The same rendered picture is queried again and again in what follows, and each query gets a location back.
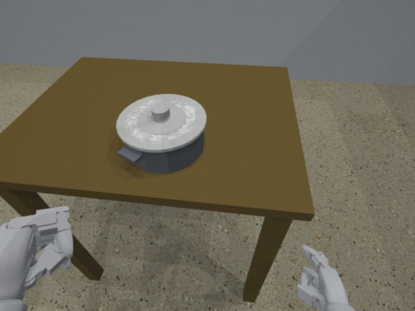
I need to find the table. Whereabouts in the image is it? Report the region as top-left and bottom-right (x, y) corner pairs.
(0, 57), (315, 303)

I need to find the robot left hand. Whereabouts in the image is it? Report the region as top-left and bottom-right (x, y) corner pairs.
(0, 206), (73, 300)

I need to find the knob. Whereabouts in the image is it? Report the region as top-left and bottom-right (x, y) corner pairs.
(151, 103), (170, 121)

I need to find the robot right hand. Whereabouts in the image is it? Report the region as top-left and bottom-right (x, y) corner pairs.
(298, 245), (350, 311)

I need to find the pot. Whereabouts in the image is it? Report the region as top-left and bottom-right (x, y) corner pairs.
(117, 131), (204, 174)

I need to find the lid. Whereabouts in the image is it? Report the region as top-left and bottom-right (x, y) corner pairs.
(116, 94), (207, 153)

